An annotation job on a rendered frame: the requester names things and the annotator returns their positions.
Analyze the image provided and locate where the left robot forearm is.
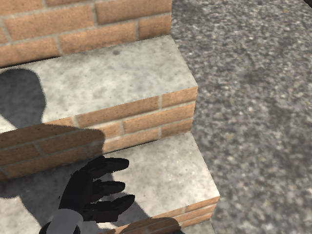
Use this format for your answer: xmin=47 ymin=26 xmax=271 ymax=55
xmin=39 ymin=209 xmax=84 ymax=234

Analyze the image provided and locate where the robot left hand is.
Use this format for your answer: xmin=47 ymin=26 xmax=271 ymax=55
xmin=58 ymin=155 xmax=136 ymax=223

